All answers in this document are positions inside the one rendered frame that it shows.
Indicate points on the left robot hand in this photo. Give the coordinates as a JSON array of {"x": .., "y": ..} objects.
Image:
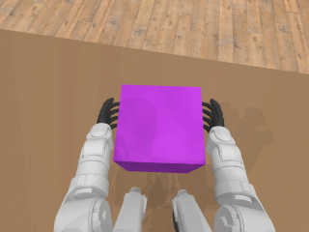
[{"x": 105, "y": 113}]

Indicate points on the left robot forearm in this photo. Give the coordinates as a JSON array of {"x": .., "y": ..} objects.
[{"x": 92, "y": 169}]

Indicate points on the right robot hand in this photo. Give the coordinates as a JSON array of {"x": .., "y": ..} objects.
[{"x": 216, "y": 115}]

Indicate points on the robot left upper arm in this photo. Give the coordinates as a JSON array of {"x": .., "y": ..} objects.
[{"x": 84, "y": 215}]

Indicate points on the right robot forearm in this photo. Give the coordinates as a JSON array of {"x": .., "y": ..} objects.
[{"x": 231, "y": 182}]

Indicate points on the robot right shin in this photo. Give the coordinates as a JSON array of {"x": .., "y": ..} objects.
[{"x": 181, "y": 191}]

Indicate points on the carton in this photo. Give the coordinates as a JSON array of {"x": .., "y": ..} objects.
[{"x": 160, "y": 129}]

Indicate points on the left robot thigh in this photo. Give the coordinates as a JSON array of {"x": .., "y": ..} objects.
[{"x": 131, "y": 214}]

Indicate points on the robot right upper arm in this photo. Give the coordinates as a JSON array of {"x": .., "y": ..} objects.
[{"x": 235, "y": 218}]

